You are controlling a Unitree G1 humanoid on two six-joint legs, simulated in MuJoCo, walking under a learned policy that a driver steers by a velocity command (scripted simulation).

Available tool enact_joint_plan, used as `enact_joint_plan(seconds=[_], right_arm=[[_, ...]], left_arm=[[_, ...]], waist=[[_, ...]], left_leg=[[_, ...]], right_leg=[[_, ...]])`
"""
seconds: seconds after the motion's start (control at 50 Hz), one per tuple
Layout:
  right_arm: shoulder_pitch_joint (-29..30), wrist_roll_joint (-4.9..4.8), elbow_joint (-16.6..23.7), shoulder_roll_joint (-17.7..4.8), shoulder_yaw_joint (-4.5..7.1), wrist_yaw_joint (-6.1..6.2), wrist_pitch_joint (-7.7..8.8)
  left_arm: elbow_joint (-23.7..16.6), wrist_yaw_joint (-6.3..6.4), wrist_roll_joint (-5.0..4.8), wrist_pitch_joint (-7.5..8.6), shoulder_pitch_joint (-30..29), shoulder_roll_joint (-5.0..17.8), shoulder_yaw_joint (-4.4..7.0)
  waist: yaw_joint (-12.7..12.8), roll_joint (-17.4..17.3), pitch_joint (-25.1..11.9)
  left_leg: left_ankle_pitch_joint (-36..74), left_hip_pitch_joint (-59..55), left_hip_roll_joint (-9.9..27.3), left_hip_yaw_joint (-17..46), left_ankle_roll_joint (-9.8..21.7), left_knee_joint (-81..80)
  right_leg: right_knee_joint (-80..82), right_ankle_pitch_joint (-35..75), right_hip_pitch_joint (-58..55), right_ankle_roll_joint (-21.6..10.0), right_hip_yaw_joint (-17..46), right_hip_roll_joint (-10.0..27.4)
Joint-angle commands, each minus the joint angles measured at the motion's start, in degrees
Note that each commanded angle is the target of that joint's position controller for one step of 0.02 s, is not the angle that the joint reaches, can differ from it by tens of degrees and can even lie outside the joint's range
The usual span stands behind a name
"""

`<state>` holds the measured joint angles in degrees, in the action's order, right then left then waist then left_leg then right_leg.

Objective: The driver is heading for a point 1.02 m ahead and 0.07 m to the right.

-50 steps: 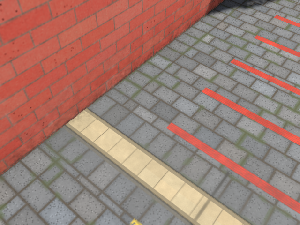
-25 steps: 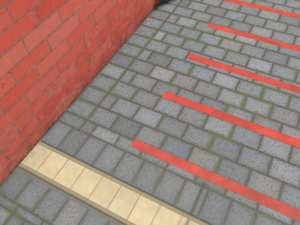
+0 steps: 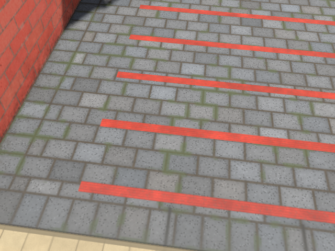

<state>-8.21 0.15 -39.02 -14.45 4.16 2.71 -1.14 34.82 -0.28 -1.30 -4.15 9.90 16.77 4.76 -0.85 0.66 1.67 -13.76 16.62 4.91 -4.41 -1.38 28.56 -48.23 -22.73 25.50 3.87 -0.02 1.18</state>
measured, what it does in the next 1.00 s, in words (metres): steps on the spot, turning right: right foot, then left foot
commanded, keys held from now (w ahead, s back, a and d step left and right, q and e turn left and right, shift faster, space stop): e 0.26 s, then no key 0.74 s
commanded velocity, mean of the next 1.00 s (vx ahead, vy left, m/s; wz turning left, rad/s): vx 0.00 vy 0.00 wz -0.29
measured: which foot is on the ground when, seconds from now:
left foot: down 0.00-0.06, up 0.08-0.50, down 0.52-1.00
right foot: up 0.00-0.04, down 0.06-1.00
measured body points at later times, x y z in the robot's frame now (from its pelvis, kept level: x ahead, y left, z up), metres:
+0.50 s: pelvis +0.00 -0.03 +0.00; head +0.02 -0.04 +0.45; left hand +0.23 +0.19 -0.09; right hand +0.09 -0.33 -0.10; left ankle +0.04 +0.11 -0.72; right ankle +0.00 -0.13 -0.74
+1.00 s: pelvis +0.01 -0.01 +0.00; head +0.02 -0.01 +0.45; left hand +0.20 +0.21 -0.11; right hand +0.09 -0.29 -0.11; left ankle +0.03 +0.11 -0.74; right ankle -0.01 -0.13 -0.74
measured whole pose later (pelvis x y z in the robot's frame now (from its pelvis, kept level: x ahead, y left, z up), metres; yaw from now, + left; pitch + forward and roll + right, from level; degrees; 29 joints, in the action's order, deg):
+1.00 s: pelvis +0.01 -0.01 +0.00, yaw -15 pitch -1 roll +0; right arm -10.0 0.7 -41.4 -13.1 1.6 0.4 1.5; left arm 39.8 1.5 0.6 -1.6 12.7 13.0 3.2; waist 0.0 0.0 1.8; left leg -17.4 12.7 -1.1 1.1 0.5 31.2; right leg -31.6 -15.6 14.6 -0.1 8.0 -3.8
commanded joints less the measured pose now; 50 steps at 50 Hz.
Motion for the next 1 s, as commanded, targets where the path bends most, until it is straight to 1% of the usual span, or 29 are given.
enact_joint_plan(seconds=[0.02,0.04,0.06,0.08,0.1,0.12,0.14,0.16,0.18,0.2,0.24,0.32,0.38,0.44,0.46,0.48,0.5,0.52,0.54,0.56,0.58,0.6,0.62,0.64,0.68,0.74,0.8,0.88,1.0], right_arm=[[0.86,-1.19,2.88,-11.86,3.44,-0.08,0.68],[0.97,-1.72,2.50,-11.33,3.32,-0.16,0.70],[-1.71,-1.58,1.25,-9.50,2.94,-0.38,0.83],[-2.55,0.49,2.16,-6.10,2.07,-0.72,0.87],[3.08,1.58,6.24,-5.22,1.35,-0.28,1.32],[6.55,0.89,6.26,-8.13,2.23,0.06,1.58],[6.35,0.08,5.68,-8.76,2.57,0.15,1.40],[4.76,0.27,4.21,-8.47,2.82,0.54,1.13],[3.83,0.67,3.78,-8.93,3.04,0.85,0.84],[3.01,0.76,3.49,-8.53,3.05,0.70,0.86],[1.69,0.39,3.01,-7.43,2.74,0.22,1.11],[3.03,0.12,2.87,-5.82,1.66,-0.22,1.21],[3.61,-0.18,3.05,-5.81,1.27,-0.77,1.31],[3.37,-0.54,3.27,-6.12,1.09,-1.42,1.64],[2.93,-0.62,3.23,-5.99,1.02,-1.69,1.82],[1.47,-0.72,2.70,-5.78,1.00,-1.94,2.13],[-0.35,-0.50,2.05,-5.01,0.80,-2.28,2.51],[-1.14,0.55,1.83,-5.51,0.72,-2.43,2.89],[-1.87,1.70,2.42,-8.82,1.18,-2.24,3.05],[1.24,2.04,1.80,-10.51,1.35,-2.21,2.96],[3.55,1.71,2.71,-6.17,0.20,-2.28,3.10],[4.28,1.44,2.82,-5.11,-0.19,-2.35,3.25],[3.36,1.17,2.55,-6.00,-0.01,-2.30,3.35],[2.81,0.85,2.51,-6.64,0.07,-2.26,3.61],[2.06,0.94,2.39,-6.61,-0.12,-1.94,3.82],[0.53,0.71,2.41,-6.00,-0.36,-1.62,3.62],[-0.07,0.64,2.41,-5.55,-0.57,-1.59,3.39],[-0.19,0.62,2.24,-4.89,-0.86,-1.90,3.33],[-0.54,0.52,1.40,-4.49,-1.09,-2.25,3.54]], left_arm=[[-4.88,-0.69,0.05,0.81,-0.08,4.56,1.50],[-3.81,-0.74,0.19,0.77,2.48,4.41,1.82],[-3.09,-0.34,0.44,0.84,4.75,5.50,2.43],[-3.85,0.44,0.49,1.18,6.29,11.37,3.96],[-5.08,0.31,2.33,2.03,6.13,16.16,4.56],[-5.09,0.04,3.44,3.27,7.21,12.88,3.73],[-4.49,0.26,3.18,3.99,4.70,11.16,2.87],[-4.72,0.73,1.87,4.07,1.36,9.84,2.60],[-5.02,1.12,0.72,3.84,-1.09,8.54,2.03],[-5.17,1.51,0.64,3.59,-1.90,8.10,1.69],[-5.05,1.97,1.15,3.35,-1.60,7.67,1.47],[-4.30,2.49,1.16,3.20,-0.61,7.58,1.38],[-3.82,2.14,1.69,2.88,-0.48,7.79,1.21],[-3.25,1.54,1.66,2.47,-0.70,7.65,0.82],[-3.08,1.46,1.56,2.37,-1.02,7.31,0.60],[-2.96,1.54,1.29,2.35,-1.86,6.72,0.32],[-2.84,1.60,0.91,2.34,-2.88,5.71,-0.11],[-2.14,1.57,0.77,2.51,-1.36,4.59,-0.44],[-1.95,1.63,1.74,2.92,0.71,3.31,-0.76],[-1.71,1.39,1.70,3.35,4.04,2.77,-0.59],[-1.53,1.50,2.64,3.39,2.04,4.47,-0.42],[-1.58,1.50,2.45,3.22,0.01,5.15,-0.02],[-1.42,1.58,2.48,2.84,-1.51,4.31,-0.11],[-1.70,1.51,2.55,2.40,-1.75,4.17,-0.05],[-1.01,1.21,2.06,2.30,-0.72,3.23,-0.20],[-0.21,1.27,1.96,2.79,-0.38,2.98,-0.11],[0.25,1.40,1.91,3.14,0.04,2.55,-0.10],[0.61,1.69,1.90,3.33,0.79,2.40,-0.07],[0.85,2.14,1.88,3.35,1.69,2.30,-0.04]], waist=[[0.30,-12.93,-7.09],[1.62,-11.95,-7.23],[2.02,-8.04,-7.24],[0.88,7.05,-7.16],[2.56,20.11,-7.39],[5.92,12.60,-9.91],[3.88,9.53,-7.90],[2.09,5.93,-6.91],[1.12,6.26,-6.38],[0.38,7.07,-6.80],[0.03,6.80,-8.15],[1.37,7.04,-8.46],[2.38,8.07,-7.61],[2.84,7.97,-6.39],[2.58,7.88,-6.26],[1.39,7.58,-6.48],[-0.33,6.97,-6.45],[-0.50,5.38,-6.63],[1.00,-0.76,-7.63],[5.67,-11.84,-7.05],[4.22,-12.10,-6.84],[3.51,-10.85,-5.83],[2.58,-9.50,-5.51],[2.02,-8.84,-4.42],[1.95,-6.66,-3.07],[0.82,-2.98,-2.89],[0.35,-0.47,-3.14],[0.28,0.73,-3.22],[0.58,0.20,-3.09]], left_leg=[[18.88,-7.89,12.58,7.98,11.23,-4.50],[16.71,-6.03,11.67,6.31,9.34,-1.74],[11.51,-1.43,9.66,3.19,5.80,3.65],[-5.49,12.17,3.79,-3.38,-0.18,19.60],[-24.98,25.77,-4.16,0.65,-3.08,31.96],[-24.42,25.85,-3.37,7.38,-2.70,39.93],[-19.49,25.99,-2.62,8.57,-1.80,41.53],[-14.33,25.75,-1.97,8.97,-1.71,40.07],[-10.83,25.09,-1.81,9.13,-2.01,38.65],[-8.25,22.50,-2.67,8.58,-2.42,39.41],[-5.26,20.57,-3.99,8.24,-2.91,38.32],[-3.50,18.12,-3.98,8.36,-3.51,26.21],[-5.93,12.71,-3.82,7.86,-3.17,20.13],[-8.18,8.12,-4.26,7.28,-2.30,14.60],[-8.02,6.48,-4.33,7.19,-1.91,11.75],[-5.73,3.28,-4.38,7.16,-1.41,7.14],[0.27,-1.35,-4.55,6.55,-0.58,-1.02],[8.21,-6.54,-3.15,7.90,0.53,-5.88],[19.50,-10.92,3.76,13.87,2.83,-6.21],[22.61,-7.95,8.16,18.55,8.41,-5.49],[16.41,-3.76,9.24,20.56,11.06,-8.00],[10.49,-3.24,6.58,18.55,9.35,-7.98],[6.03,-2.90,4.24,16.65,7.25,-7.42],[3.07,-2.31,3.32,15.58,6.19,-7.53],[0.94,-1.98,1.55,13.07,4.64,-6.56],[1.25,-3.40,0.04,11.36,4.17,-4.54],[1.90,-4.26,-0.89,10.39,4.05,-3.18],[2.60,-4.43,-1.79,9.50,3.69,-2.41],[3.27,-3.86,-2.27,9.15,3.42,-2.55]], right_leg=[[11.84,4.54,-4.26,-2.72,-4.00,-1.37],[18.31,8.97,-8.94,-4.38,-5.21,-2.79],[23.76,14.67,-15.53,-6.22,-2.98,-3.20],[26.79,31.59,-24.94,-10.56,14.36,8.68],[27.45,42.73,-24.42,-22.83,31.60,21.01],[28.95,36.83,-23.14,-24.84,30.48,20.20],[28.62,32.23,-21.19,-21.61,25.45,16.91],[28.12,27.99,-19.71,-18.08,21.89,13.38],[28.03,27.81,-18.34,-16.41,20.27,11.81],[27.96,29.66,-16.21,-16.04,19.06,10.31],[27.78,29.73,-15.83,-16.20,18.28,8.95],[27.12,25.17,-17.46,-16.01,19.04,8.41],[26.77,22.09,-14.59,-16.91,20.78,8.76],[25.87,22.89,-12.99,-17.53,23.28,9.05],[25.27,23.98,-13.09,-17.41,23.93,8.94],[24.47,24.77,-12.84,-16.75,24.17,8.37],[23.32,24.76,-11.67,-15.22,23.25,6.91],[22.57,22.11,-9.69,-12.56,22.09,4.91],[17.57,14.70,-6.76,-8.98,18.29,1.31],[16.09,3.60,-5.67,-5.90,10.44,-4.40],[16.94,3.03,-9.42,-3.82,9.39,-2.83],[17.85,6.20,-10.71,-3.47,9.09,-2.62],[18.33,9.06,-11.69,-3.57,8.75,-2.74],[18.69,10.87,-11.61,-3.95,9.18,-2.57],[20.03,12.67,-11.63,-4.95,9.96,-2.06],[20.84,14.53,-10.67,-5.40,10.81,-1.66],[21.32,15.34,-10.44,-5.30,11.44,-1.33],[21.59,15.93,-10.91,-5.30,12.03,-0.92],[21.26,17.23,-12.30,-5.25,12.09,-0.70]])
Velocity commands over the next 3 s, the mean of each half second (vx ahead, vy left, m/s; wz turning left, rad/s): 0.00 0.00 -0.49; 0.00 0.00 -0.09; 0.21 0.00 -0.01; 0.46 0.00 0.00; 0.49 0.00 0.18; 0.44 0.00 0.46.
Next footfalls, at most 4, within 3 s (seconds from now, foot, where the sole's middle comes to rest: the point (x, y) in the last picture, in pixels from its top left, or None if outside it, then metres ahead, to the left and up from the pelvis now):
0.06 right None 0.03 -0.13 -0.77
0.52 left None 0.07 0.09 -0.77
1.80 left None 0.46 0.00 -0.77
2.34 right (238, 196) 0.69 -0.30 -0.77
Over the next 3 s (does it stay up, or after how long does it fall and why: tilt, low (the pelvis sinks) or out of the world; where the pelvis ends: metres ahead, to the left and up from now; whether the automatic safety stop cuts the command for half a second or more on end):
stays up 0.89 -0.13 0.00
